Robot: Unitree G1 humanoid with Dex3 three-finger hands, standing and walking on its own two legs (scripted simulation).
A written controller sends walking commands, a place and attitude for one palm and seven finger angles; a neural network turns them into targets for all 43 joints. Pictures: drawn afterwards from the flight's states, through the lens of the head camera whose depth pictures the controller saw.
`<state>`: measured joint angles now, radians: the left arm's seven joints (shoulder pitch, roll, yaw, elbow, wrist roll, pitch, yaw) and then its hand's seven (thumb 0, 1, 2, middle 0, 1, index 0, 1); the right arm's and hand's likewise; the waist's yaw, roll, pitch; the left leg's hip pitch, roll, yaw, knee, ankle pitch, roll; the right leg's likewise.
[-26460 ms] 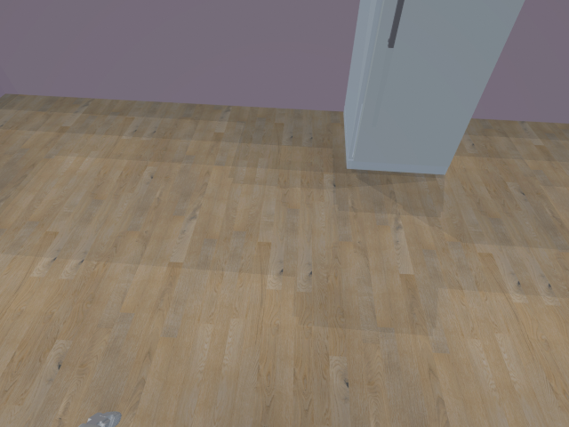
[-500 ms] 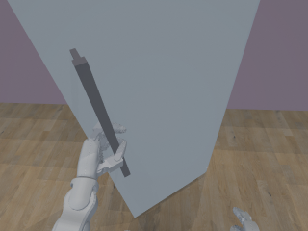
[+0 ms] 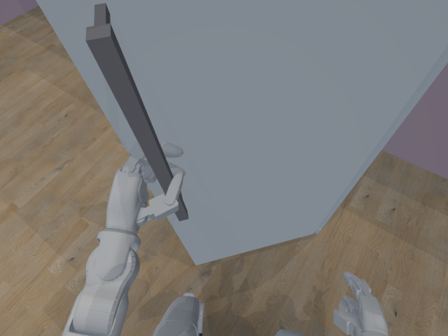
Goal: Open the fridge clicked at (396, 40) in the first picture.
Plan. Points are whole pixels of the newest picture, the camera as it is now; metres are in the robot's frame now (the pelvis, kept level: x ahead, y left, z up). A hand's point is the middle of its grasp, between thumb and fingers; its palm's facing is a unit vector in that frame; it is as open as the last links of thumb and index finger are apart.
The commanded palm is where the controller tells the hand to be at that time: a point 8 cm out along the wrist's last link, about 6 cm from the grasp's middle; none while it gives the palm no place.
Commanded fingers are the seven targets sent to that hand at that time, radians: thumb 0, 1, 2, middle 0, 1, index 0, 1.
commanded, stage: walk backward, drawing the door open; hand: left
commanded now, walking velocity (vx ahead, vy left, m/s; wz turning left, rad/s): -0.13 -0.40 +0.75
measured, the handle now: (157, 151) +0.35 +0.11 +0.15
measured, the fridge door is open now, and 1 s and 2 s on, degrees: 49 81 75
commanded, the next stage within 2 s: stop walking and hold the door back in 0.82 s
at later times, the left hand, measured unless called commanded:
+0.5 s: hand (218, 256) +0.21 +0.02 +0.11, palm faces +0.51 -0.81 -0.28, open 6.4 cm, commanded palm +0.16 +0.05 +0.11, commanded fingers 0.00 0.90 0.90 -0.45 -1.40 -0.45 -1.40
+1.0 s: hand (312, 334) +0.13 -0.09 +0.11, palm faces +0.84 -0.47 -0.28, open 6.3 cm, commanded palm +0.09 -0.05 +0.10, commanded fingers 0.00 0.90 0.90 -0.45 -1.40 -0.45 -1.40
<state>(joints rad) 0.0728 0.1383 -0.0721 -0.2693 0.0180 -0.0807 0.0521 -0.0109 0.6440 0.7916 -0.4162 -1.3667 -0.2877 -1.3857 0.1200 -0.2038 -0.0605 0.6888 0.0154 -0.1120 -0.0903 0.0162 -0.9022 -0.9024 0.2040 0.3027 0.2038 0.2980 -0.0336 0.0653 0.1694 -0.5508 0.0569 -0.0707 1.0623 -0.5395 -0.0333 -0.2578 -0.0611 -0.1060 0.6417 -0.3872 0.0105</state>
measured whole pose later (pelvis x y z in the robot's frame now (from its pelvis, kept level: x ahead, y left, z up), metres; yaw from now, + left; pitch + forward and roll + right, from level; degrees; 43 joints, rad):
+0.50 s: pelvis +0.00 -0.25 +0.00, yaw +22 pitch -1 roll +0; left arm 0.12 0.21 0.13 -0.27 -0.02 -0.05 0.10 -0.02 0.66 0.80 -0.43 -1.37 -0.26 -1.40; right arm 0.10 -0.21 -0.04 0.66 0.01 -0.07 -0.09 0.02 -0.90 -0.90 0.20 0.30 0.20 0.30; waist -0.03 0.06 0.20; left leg -0.56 0.05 -0.02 1.26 -0.57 -0.05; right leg -0.33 -0.09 -0.10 0.66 -0.31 0.01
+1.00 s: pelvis +0.06 -0.45 +0.00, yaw +43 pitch -1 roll -2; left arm 0.10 0.26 0.20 -0.18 -0.05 -0.05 0.11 -0.01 0.69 0.81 -0.41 -1.32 -0.26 -1.38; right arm 0.16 -0.17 0.00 0.63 0.02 -0.10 -0.07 0.01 -0.90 -0.90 0.21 0.30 0.21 0.30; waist 0.02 0.08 0.14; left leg -0.46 0.13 -0.18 0.76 -0.38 -0.07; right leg -0.28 -0.02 -0.05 0.59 -0.29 0.04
